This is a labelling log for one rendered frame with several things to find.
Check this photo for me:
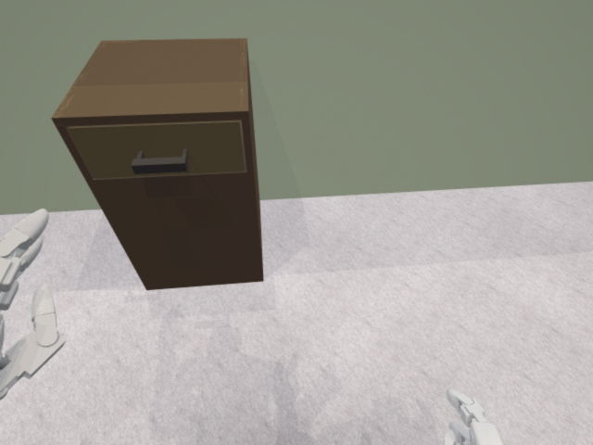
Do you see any robot right hand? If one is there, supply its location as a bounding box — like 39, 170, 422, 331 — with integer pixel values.
443, 388, 505, 445

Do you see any robot left hand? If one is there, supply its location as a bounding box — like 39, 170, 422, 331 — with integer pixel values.
0, 209, 67, 400

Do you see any handle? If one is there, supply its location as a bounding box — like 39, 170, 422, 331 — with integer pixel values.
132, 149, 188, 174

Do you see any cabinet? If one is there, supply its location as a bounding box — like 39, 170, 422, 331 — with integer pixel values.
51, 38, 264, 290

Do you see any drawer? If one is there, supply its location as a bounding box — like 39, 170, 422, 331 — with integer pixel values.
68, 121, 246, 178

